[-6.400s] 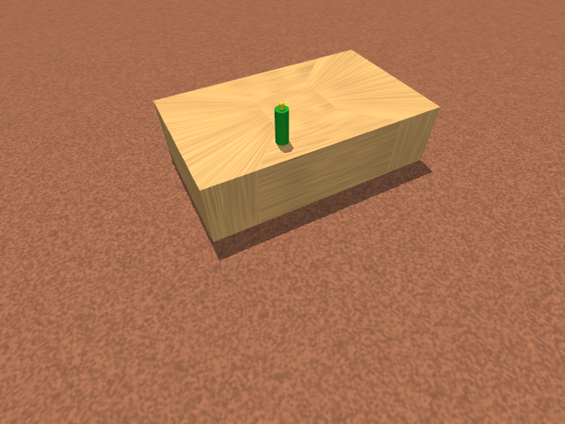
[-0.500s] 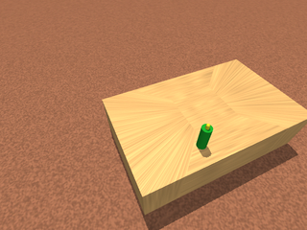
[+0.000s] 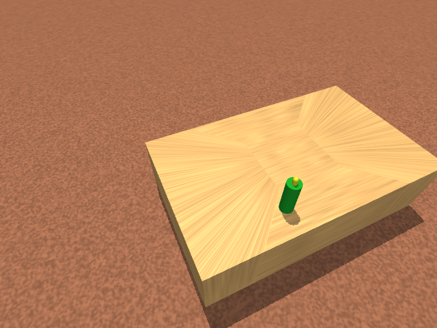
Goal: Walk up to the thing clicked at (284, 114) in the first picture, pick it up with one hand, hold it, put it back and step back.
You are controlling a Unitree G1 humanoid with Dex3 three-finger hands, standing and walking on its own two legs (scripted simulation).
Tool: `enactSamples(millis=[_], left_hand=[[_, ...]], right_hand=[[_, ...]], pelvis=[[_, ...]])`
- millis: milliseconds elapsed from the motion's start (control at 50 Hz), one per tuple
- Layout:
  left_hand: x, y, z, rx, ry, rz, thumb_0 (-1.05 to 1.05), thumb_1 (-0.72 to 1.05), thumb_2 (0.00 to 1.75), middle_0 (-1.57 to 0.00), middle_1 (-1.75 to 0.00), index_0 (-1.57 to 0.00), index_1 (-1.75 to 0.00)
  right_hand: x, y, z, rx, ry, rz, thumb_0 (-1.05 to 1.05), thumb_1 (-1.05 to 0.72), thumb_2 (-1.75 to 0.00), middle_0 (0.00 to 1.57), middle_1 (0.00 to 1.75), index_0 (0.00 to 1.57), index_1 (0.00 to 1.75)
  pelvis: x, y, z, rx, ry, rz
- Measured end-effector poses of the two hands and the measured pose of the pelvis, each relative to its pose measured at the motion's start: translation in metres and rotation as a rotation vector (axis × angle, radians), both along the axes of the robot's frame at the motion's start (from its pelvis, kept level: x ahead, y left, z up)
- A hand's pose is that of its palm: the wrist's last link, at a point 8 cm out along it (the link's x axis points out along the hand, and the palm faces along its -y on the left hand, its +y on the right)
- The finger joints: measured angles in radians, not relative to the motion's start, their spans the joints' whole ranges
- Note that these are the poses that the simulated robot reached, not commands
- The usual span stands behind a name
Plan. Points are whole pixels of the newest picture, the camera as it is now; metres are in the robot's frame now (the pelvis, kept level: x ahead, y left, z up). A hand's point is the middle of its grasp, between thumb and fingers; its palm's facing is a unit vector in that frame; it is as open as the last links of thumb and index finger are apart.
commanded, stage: stand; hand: right
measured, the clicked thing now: (290, 193) +0.66 -0.25 -0.36
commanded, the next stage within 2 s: walk up in 0.58 s
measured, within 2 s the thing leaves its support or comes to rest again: neither
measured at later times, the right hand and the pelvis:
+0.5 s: hand out of the picture +0.08 -0.25 -0.16, palm faces -0.03 +0.94 -0.35, open 7.4 cm; pelvis +0.00 +0.00 +0.00, yaw +0 degrees
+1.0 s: hand out of the picture +0.08 -0.46 -0.16, palm faces -0.16 +0.79 -0.59, open 7.4 cm; pelvis +0.02 -0.13 -0.03, yaw +10 degrees
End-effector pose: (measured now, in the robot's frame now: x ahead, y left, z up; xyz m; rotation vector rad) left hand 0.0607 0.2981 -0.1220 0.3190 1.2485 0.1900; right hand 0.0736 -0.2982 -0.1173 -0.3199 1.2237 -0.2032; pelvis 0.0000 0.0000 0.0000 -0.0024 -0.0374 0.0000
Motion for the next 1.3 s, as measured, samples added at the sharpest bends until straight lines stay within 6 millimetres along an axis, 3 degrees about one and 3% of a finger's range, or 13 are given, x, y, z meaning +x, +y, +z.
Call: enactSamples(millis=[280,620,680,740,860,940,980,1060,1140,1220,1300], left_hand=[[-0.004,0.000,-0.001,-0.003,0.015,0.005,0.01,0.90,0.90,-0.21,-0.30,-0.20,-0.30],[0.004,0.004,-0.001,-0.005,0.004,0.004,0.01,0.90,0.90,-0.21,-0.30,-0.20,-0.30],[0.011,0.009,0.000,0.006,-0.031,0.027,0.01,0.90,0.90,-0.21,-0.30,-0.20,-0.30],[0.013,0.007,0.000,0.012,-0.067,0.050,0.01,0.90,0.90,-0.20,-0.30,-0.20,-0.30],[0.009,-0.024,-0.006,0.028,-0.050,0.046,0.01,0.90,0.90,-0.20,-0.30,-0.20,-0.30],[0.002,-0.062,-0.012,0.048,-0.067,0.064,0.01,0.90,0.90,-0.20,-0.30,-0.20,-0.30],[-0.009,-0.083,-0.012,0.033,-0.069,0.099,0.01,0.90,0.90,-0.20,-0.30,-0.20,-0.30],[-0.027,-0.121,-0.007,-0.010,-0.044,0.164,0.01,0.90,0.90,-0.20,-0.30,-0.20,-0.30],[-0.035,-0.144,-0.013,-0.032,-0.033,0.217,0.01,0.90,0.90,-0.21,-0.30,-0.20,-0.30],[-0.029,-0.157,-0.031,-0.035,-0.030,0.253,0.01,0.90,0.90,-0.21,-0.30,-0.20,-0.30],[-0.012,-0.175,-0.034,-0.039,-0.028,0.255,0.01,0.90,0.90,-0.21,-0.30,-0.20,-0.30]], right_hand=[[-0.006,-0.001,-0.001,-0.003,0.026,-0.001,0.00,-0.91,-0.89,0.20,0.30,0.20,0.30],[0.002,0.000,0.000,-0.013,-0.015,0.002,0.00,-0.91,-0.89,0.20,0.30,0.20,0.30],[-0.014,-0.019,0.006,-0.073,-0.005,0.004,0.00,-0.91,-0.89,0.21,0.30,0.20,0.30],[-0.030,-0.049,0.013,-0.146,0.046,0.013,0.00,-0.90,-0.89,0.21,0.30,0.21,0.30],[-0.038,-0.125,0.018,-0.247,0.084,0.051,0.00,-0.90,-0.89,0.21,0.30,0.21,0.30],[-0.020,-0.176,0.007,-0.287,0.099,0.087,0.00,-0.90,-0.89,0.21,0.30,0.20,0.30],[-0.003,-0.189,0.006,-0.295,0.100,0.101,0.00,-0.90,-0.89,0.20,0.30,0.20,0.30],[0.043,-0.196,0.014,-0.266,0.055,0.171,0.01,-0.91,-0.89,0.20,0.30,0.20,0.30],[0.084,-0.193,0.021,-0.245,0.007,0.257,0.00,-0.91,-0.89,0.20,0.30,0.20,0.30],[0.115,-0.197,0.019,-0.261,-0.049,0.326,0.00,-0.91,-0.89,0.20,0.30,0.20,0.30],[0.138,-0.211,0.028,-0.260,-0.090,0.328,0.00,-0.90,-0.89,0.21,0.30,0.21,0.30]], pelvis=[[0.001,0.000,0.000,0.000,0.006,0.005],[0.003,-0.002,-0.002,0.006,0.014,0.016],[0.000,-0.015,-0.006,0.017,0.024,0.044],[0.001,-0.030,-0.010,0.028,0.026,0.060],[0.006,-0.073,-0.024,0.033,0.029,0.095],[0.014,-0.112,-0.039,0.007,0.021,0.127],[0.019,-0.125,-0.037,0.006,0.016,0.157],[0.032,-0.141,-0.025,0.007,0.017,0.193],[0.050,-0.155,-0.022,0.003,0.024,0.228],[0.065,-0.170,-0.034,0.016,0.020,0.267],[0.079,-0.193,-0.031,0.021,0.007,0.282]])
